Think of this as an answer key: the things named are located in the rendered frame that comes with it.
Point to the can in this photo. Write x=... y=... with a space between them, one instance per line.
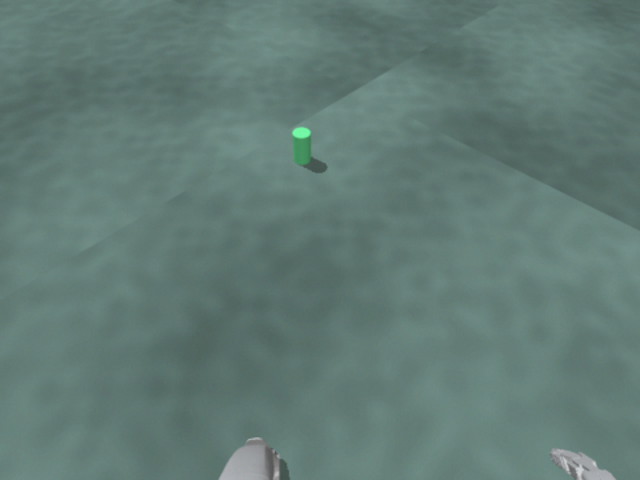
x=301 y=145

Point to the right robot hand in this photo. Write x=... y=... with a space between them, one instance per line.
x=580 y=466

